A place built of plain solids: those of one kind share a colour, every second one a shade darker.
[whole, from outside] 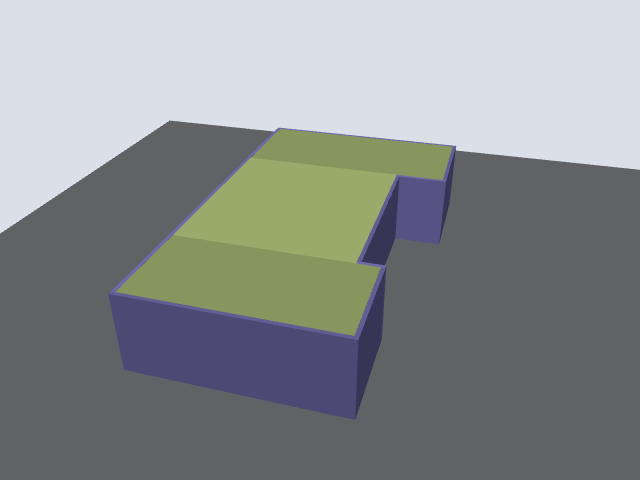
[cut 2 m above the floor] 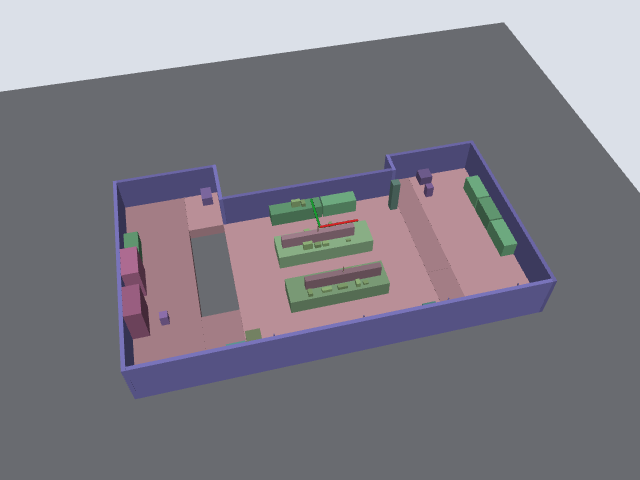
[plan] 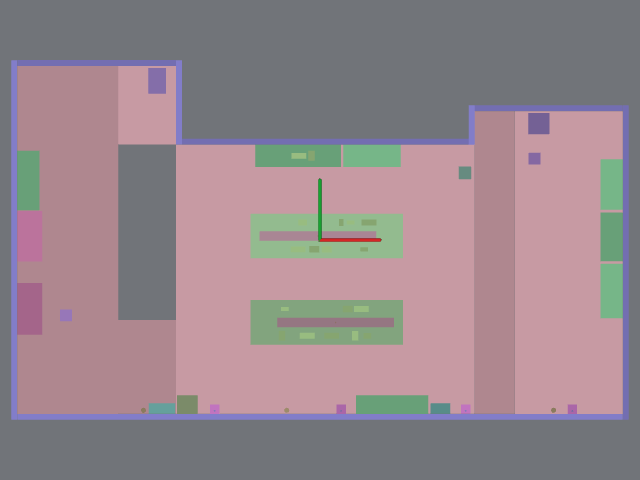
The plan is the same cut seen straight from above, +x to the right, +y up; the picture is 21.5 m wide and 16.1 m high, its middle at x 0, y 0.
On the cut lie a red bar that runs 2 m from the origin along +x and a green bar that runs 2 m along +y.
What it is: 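One storey of a laboratory for chemistry or biology, grown in wings along a spine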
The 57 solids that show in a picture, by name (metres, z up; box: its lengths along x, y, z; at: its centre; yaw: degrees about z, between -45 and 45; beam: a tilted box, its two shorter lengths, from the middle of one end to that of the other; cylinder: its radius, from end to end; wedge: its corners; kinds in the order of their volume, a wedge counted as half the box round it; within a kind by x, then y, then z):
{
 "floor_1": {"box": [3.39, 11.67, 0.73], "at": [-8.46, 0.0, 0.31]},
 "floor_2": {"box": [1.94, 3.15, 0.73], "at": [-5.8, -4.26, 0.31]},
 "floor_3": {"box": [1.94, 2.64, 0.73], "at": [-5.8, 4.52, 0.31]},
 "floor_4": {"box": [10.02, 9.03, 0.73], "at": [0.18, -1.32, 0.31]},
 "floor_5": {"box": [1.35, 3.15, 0.73], "at": [5.86, -4.26, 0.31]},
 "floor_6": {"box": [1.35, 7.01, 0.73], "at": [5.86, 0.82, 0.31]},
 "floor_7": {"box": [3.62, 10.16, 0.73], "at": [8.35, -0.76, 0.31]},
 "roof_1": {"box": [5.33, 11.67, 0.2], "at": [-7.49, 0.0, 3.99]},
 "roof_2": {"box": [10.02, 9.03, 0.39], "at": [0.18, -1.32, 3.89]},
 "roof_3": {"box": [4.97, 10.16, 0.5], "at": [7.67, -0.76, 3.84]},
 "wall_1": {"box": [0.2, 12.07, 4.14], "at": [-10.26, 0.0, 2.02]},
 "wall_2": {"box": [5.33, 0.2, 4.14], "at": [-7.49, 5.93, 2.02]},
 "wall_3": {"box": [0.2, 2.84, 4.14], "at": [-4.73, 4.62, 2.02]},
 "wall_4": {"box": [20.32, 0.2, 4.14], "at": [0.0, -5.93, 2.02]},
 "wall_5": {"box": [9.62, 0.2, 4.14], "at": [0.18, 3.3, 2.02]},
 "wall_6": {"box": [0.2, 1.33, 4.14], "at": [5.09, 3.86, 2.02]},
 "wall_7": {"box": [4.97, 0.2, 4.14], "at": [7.67, 4.42, 2.02]},
 "wall_8": {"box": [0.2, 10.56, 4.14], "at": [10.26, -0.76, 2.02]},
 "island_1": {"box": [5.12, 1.5, 0.9], "at": [0.23, -2.76, 1.13]},
 "island_2": {"box": [5.12, 1.5, 0.9], "at": [0.23, 0.14, 1.13]},
 "wallbench_1": {"box": [0.75, 2.0, 0.9], "at": [-9.78, 2.0, 1.13]},
 "wallbench_2": {"box": [2.88, 0.75, 0.9], "at": [-0.73, 2.82, 1.13]},
 "wallbench_3": {"box": [1.93, 0.75, 0.9], "at": [1.75, 2.82, 1.13]},
 "wallbench_4": {"box": [2.43, 0.63, 0.9], "at": [2.42, -5.52, 1.13]},
 "wallbench_5": {"box": [0.75, 1.83, 0.9], "at": [9.78, -1.71, 1.13]},
 "wallbench_6": {"box": [0.75, 1.64, 0.9], "at": [9.78, 0.1, 1.13]},
 "wallbench_7": {"box": [0.75, 1.7, 0.9], "at": [9.78, 1.86, 1.13]},
 "fume_1": {"box": [0.84, 1.74, 2.4], "at": [-9.74, -2.31, 1.88]},
 "fume_2": {"box": [0.84, 1.7, 2.4], "at": [-9.74, 0.13, 1.88]},
 "rack_1": {"box": [3.92, 0.32, 0.68], "at": [-0.07, 0.14, 1.91]},
 "rack_2": {"box": [3.92, 0.32, 0.69], "at": [0.53, -2.76, 1.92]},
 "cylinders_1": {"box": [0.9, 0.36, 1.55], "at": [-5.3, -5.65, 1.45]},
 "cylinders_2": {"box": [0.66, 0.36, 1.55], "at": [4.04, -5.65, 1.45]},
 "fridge_1": {"box": [0.7, 0.63, 1.9], "at": [-4.45, -5.52, 1.63]},
 "covers_1": {"box": [0.6, 0.87, 0.58], "at": [-5.46, 5.34, 0.96]},
 "covers_2": {"box": [0.72, 0.72, 0.58], "at": [7.34, 3.9, 0.96]},
 "pier_1": {"box": [0.43, 0.43, 3.02], "at": [4.86, 2.25, 2.19]},
 "wash_1": {"box": [0.32, 0.32, 1.05], "at": [-3.53, -5.67, 1.2]},
 "wash_2": {"box": [0.32, 0.32, 1.05], "at": [0.71, -5.67, 1.2]},
 "wash_3": {"box": [0.32, 0.32, 1.05], "at": [4.89, -5.67, 1.2]},
 "wash_4": {"box": [0.32, 0.32, 1.05], "at": [8.47, -5.67, 1.2]},
 "gear_1": {"box": [0.22, 0.34, 0.24], "at": [-1.28, -3.21, 1.7]},
 "gear_2": {"box": [0.5, 0.2, 0.44], "at": [-0.73, -0.31, 1.8]},
 "gear_3": {"box": [0.5, 0.2, 0.44], "at": [-0.71, 2.82, 1.8]},
 "gear_4": {"box": [0.3, 0.2, 0.4], "at": [-0.58, 0.59, 1.78]},
 "gear_5": {"box": [0.5, 0.2, 0.2], "at": [-0.43, -3.21, 1.68]},
 "gear_6": {"box": [0.22, 0.34, 0.24], "at": [-0.29, 2.82, 1.7]},
 "gear_7": {"box": [0.34, 0.22, 0.24], "at": [-0.19, -0.31, 1.7]},
 "gear_8": {"box": [0.34, 0.22, 0.24], "at": [0.23, -0.31, 1.7]},
 "gear_9": {"box": [0.5, 0.2, 0.2], "at": [0.39, -3.21, 1.68]},
 "gear_10": {"box": [0.34, 0.22, 0.24], "at": [0.93, -2.31, 1.7]},
 "gear_11": {"box": [0.22, 0.32, 0.28], "at": [1.18, -3.21, 1.72]},
 "gear_12": {"box": [0.5, 0.2, 0.2], "at": [1.39, -2.31, 1.68]},
 "gear_13": {"box": [0.26, 0.2, 0.12], "at": [1.59, -3.21, 1.64]},
 "gear_14": {"box": [0.5, 0.2, 0.2], "at": [1.64, 0.59, 1.68]},
 "bin_1": {"box": [0.4, 0.4, 0.64], "at": [-8.52, -2.53, 1.0]},
 "bin_2": {"box": [0.4, 0.4, 0.71], "at": [7.2, 2.73, 1.03]}
}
